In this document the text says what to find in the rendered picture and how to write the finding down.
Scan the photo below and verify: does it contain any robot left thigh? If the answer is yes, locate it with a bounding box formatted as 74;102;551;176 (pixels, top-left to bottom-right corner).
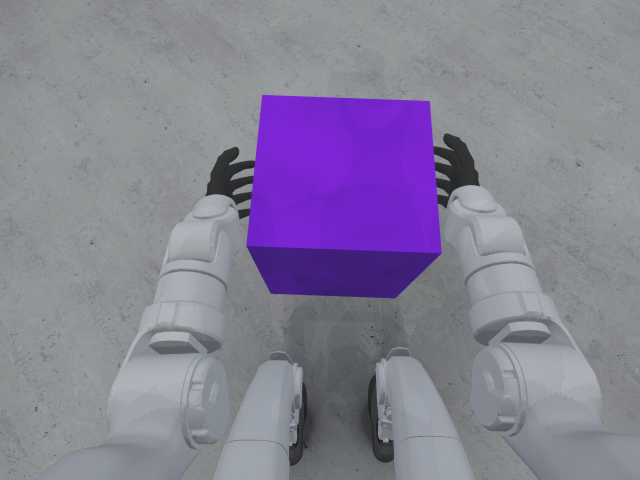
213;360;303;480

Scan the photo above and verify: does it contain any left robot hand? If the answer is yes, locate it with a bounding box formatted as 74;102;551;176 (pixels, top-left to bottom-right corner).
206;147;255;219

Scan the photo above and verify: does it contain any robot left forearm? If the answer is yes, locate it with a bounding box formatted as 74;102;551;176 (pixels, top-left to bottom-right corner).
107;194;243;431

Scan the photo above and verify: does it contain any right robot hand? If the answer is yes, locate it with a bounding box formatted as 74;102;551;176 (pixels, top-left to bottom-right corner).
433;133;480;209

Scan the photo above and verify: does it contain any left robot upper arm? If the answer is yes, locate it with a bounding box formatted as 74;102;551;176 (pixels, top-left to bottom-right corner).
34;353;230;480

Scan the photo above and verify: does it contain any carton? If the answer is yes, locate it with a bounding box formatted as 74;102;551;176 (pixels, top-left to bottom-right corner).
246;95;442;298

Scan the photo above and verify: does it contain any robot right forearm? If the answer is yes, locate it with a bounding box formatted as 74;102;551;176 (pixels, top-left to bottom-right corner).
444;185;602;419

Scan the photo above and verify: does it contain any robot right shin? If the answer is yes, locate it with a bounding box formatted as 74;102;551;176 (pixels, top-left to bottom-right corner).
377;347;423;440

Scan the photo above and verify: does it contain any right robot upper arm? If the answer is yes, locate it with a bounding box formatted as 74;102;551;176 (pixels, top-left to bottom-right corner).
470;342;640;480

